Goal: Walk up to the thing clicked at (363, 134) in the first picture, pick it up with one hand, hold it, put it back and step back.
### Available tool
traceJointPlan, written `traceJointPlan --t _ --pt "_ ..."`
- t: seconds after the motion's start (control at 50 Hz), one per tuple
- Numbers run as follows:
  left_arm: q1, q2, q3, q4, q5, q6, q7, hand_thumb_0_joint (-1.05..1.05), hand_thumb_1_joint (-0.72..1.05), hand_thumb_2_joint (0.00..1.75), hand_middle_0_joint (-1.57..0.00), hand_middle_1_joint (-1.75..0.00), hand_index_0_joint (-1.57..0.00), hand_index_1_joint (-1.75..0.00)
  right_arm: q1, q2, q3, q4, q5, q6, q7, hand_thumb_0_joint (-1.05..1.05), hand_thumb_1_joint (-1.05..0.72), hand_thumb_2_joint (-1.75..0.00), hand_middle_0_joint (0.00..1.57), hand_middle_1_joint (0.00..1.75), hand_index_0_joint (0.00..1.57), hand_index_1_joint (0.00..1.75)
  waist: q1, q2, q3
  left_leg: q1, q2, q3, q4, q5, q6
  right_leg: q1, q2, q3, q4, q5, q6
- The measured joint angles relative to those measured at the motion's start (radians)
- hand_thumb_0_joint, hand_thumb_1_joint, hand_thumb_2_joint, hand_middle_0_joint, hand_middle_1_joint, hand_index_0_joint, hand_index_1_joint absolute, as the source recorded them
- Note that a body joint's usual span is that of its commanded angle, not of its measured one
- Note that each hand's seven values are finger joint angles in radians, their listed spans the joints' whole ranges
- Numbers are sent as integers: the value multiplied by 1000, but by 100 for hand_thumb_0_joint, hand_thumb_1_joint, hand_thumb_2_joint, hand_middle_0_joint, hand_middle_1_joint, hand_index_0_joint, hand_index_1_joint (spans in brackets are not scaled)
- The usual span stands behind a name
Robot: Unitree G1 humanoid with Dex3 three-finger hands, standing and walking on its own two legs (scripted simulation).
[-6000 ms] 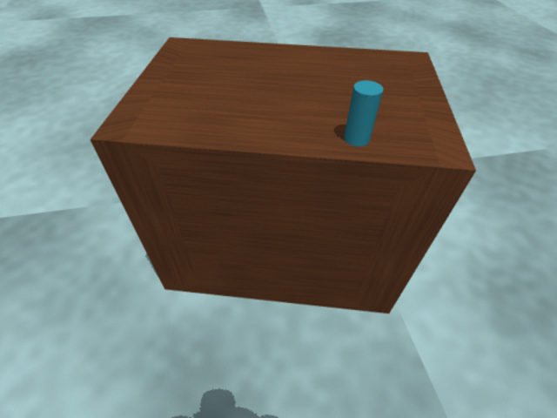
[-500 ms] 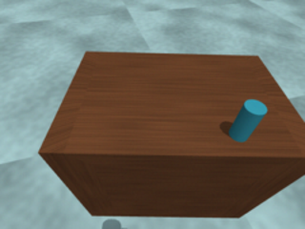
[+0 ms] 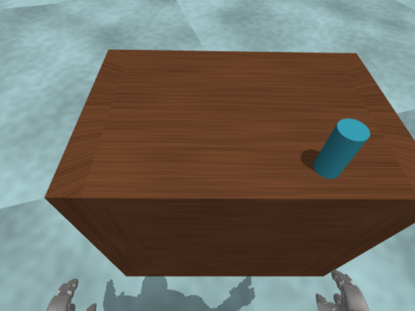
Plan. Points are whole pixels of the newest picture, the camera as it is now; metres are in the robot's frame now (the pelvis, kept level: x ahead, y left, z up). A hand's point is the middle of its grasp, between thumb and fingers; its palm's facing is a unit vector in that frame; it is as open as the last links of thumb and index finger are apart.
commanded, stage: rise first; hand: right
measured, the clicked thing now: (338, 150) +0.44 -0.29 +0.04
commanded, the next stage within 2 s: go down in 1.66 s
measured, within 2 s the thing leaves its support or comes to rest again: neither
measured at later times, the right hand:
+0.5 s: hand (356, 272) +0.20 -0.26 -0.01, palm faces +0.30 +0.89 -0.35, open 17.0 cm
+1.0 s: hand (388, 268) +0.18 -0.27 +0.07, palm faces +0.35 +0.85 -0.39, open 17.4 cm
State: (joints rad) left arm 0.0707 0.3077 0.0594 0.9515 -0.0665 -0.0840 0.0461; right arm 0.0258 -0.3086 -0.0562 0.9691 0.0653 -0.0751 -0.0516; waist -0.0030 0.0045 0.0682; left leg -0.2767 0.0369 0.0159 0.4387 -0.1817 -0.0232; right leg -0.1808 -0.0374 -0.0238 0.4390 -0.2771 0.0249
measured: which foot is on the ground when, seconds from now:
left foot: down 0.00-1.00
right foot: down 0.00-1.00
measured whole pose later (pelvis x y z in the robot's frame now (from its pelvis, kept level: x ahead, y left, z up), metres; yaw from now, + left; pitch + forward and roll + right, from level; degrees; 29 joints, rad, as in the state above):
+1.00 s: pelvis +0.01 +0.00 +0.00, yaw -2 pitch -3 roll +0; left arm 0.25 0.22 0.15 0.62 -0.01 -0.11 0.05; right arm 0.44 -0.31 -0.26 -0.06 0.05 -0.18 -0.03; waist -0.05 -0.04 0.03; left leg -0.16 0.05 0.05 0.41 -0.20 -0.03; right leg -0.08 -0.03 0.01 0.41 -0.28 0.02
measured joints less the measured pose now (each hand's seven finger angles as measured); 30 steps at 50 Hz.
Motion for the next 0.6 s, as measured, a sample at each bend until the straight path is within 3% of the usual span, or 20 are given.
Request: traceJointPlan --t 0.1,0.24,0.4,0.6 --pt "-42 -25 60 -40 29 -2 9 1 45 44 -7 -9 -7 -9 10 21 -71 -129 -20 2 -5 0 -44 -44 10 10 9 10 -9 -7 -37 -38 3 7 9 0 0 -46 2 8 17 -2 0" --pt "75 -50 55 -170 34 19 25 0 5 19 -6 -6 -7 -5 181 8 -81 -368 -16 38 -14 0 -3 -21 7 7 7 6 -17 -27 -78 14 3 23 -21 -8 -2 -2 1 22 -9 -7 -1" --pt "151 -71 27 -332 40 10 45 0 -31 7 -6 -5 -7 -5 276 9 -90 -618 -21 27 -29 0 30 -10 6 6 6 5 -28 -35 -69 66 9 28 -24 -20 -4 55 7 26 -27 -8 -2" --pt "182 -87 55 -354 43 5 11 0 -48 3 -6 -5 -7 -5 362 11 -144 -834 -11 -13 2 -1 50 -5 5 6 5 5 -34 -40 -67 98 10 32 -27 -25 -4 86 7 30 -31 -11 -3"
